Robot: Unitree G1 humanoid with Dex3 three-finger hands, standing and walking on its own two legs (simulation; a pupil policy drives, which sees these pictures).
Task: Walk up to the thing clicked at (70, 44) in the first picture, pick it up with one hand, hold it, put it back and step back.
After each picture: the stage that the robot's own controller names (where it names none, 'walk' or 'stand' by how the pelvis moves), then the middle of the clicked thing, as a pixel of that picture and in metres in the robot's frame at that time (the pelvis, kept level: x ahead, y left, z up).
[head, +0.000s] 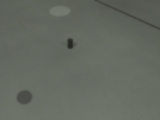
stand; (70, 43) +1.41 +0.10 -0.72
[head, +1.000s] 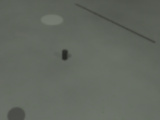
walk; (64, 55) +1.29 +0.09 -0.72
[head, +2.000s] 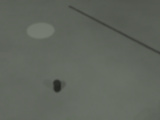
walk; (57, 86) +0.76 +0.15 -0.71
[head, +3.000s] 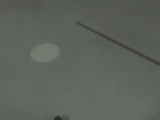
walk; out of the picture +0.48 +0.18 -0.71
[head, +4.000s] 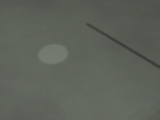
stand; out of the picture +0.39 +0.15 -0.71
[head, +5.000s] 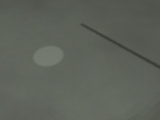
stand; out of the picture +0.38 +0.16 -0.72
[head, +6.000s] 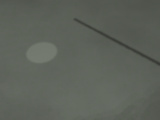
stand; out of the picture +0.37 +0.18 -0.72
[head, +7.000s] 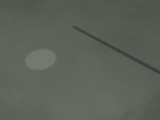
stand; out of the picture +0.36 +0.17 -0.73
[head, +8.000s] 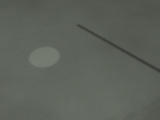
stand; out of the picture +0.36 +0.17 -0.73
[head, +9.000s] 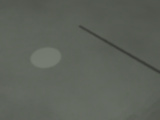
stand; out of the picture +0.36 +0.16 -0.73
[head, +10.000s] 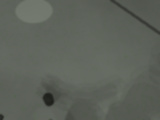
go down; (48, 99) +0.41 +0.16 -0.58
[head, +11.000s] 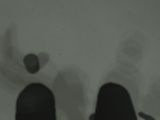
go down; (32, 64) +0.45 +0.21 -0.31
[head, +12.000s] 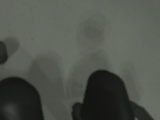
close in; out of the picture +0.44 +0.24 -0.25
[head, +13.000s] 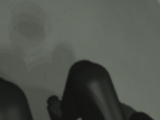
close; out of the picture +0.43 +0.26 -0.22
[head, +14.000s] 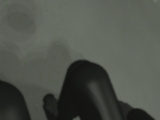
close; out of the picture +0.43 +0.27 -0.22
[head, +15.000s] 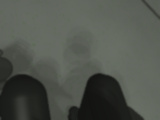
lift; out of the picture +0.34 +0.24 -0.13
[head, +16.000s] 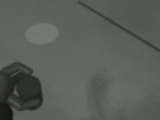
lift; (31, 94) +0.30 +0.17 +0.03
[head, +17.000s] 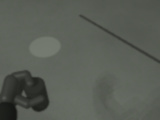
hold; (37, 95) +0.31 +0.16 +0.00
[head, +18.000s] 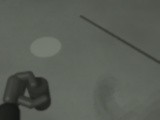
hold; (40, 94) +0.31 +0.15 +0.00
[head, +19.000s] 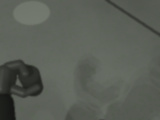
crouch; (32, 82) +0.36 +0.16 -0.06
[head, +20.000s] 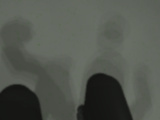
lower; out of the picture +0.47 +0.27 -0.10
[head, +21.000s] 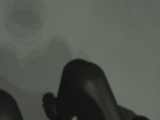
lower; out of the picture +0.43 +0.29 -0.22
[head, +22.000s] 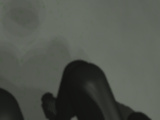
lower; out of the picture +0.43 +0.29 -0.23
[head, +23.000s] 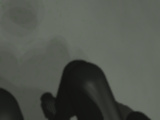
lower; out of the picture +0.43 +0.29 -0.23
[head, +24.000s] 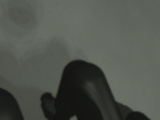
lower; out of the picture +0.43 +0.29 -0.23
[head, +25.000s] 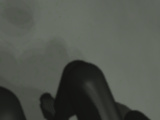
draw back; out of the picture +0.43 +0.27 -0.23
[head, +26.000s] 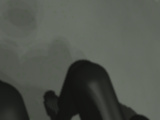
stand; out of the picture +0.42 +0.27 -0.23
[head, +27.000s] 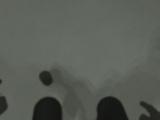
walk; (46, 78) +0.44 +0.18 -0.46
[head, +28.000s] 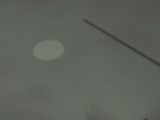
stand; out of the picture +0.38 +0.15 -0.66
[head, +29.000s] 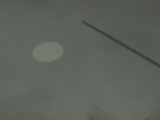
stand; out of the picture +0.38 +0.16 -0.67
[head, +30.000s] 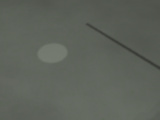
stand; out of the picture +0.39 +0.15 -0.71
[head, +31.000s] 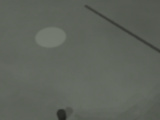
walk; (61, 115) +0.42 +0.14 -0.70
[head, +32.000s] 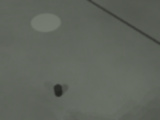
walk; (58, 90) +0.59 +0.15 -0.71
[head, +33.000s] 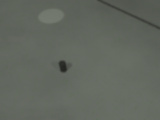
walk; (62, 66) +0.89 +0.24 -0.70
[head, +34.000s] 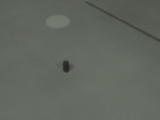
stand; (66, 66) +1.01 +0.15 -0.71
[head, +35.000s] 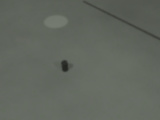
stand; (64, 66) +1.03 +0.16 -0.72
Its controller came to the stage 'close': yes
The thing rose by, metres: 0.72
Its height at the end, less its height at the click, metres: +0.00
